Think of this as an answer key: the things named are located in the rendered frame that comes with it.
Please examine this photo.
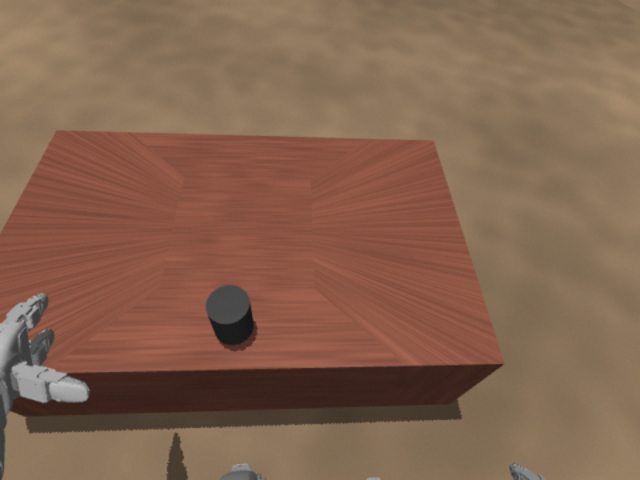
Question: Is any can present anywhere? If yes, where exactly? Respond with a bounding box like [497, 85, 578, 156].
[206, 285, 254, 345]

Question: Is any right robot hand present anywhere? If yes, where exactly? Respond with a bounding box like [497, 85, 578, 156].
[510, 463, 546, 480]

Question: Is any left robot hand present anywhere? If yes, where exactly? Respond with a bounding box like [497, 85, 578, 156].
[0, 293, 90, 403]

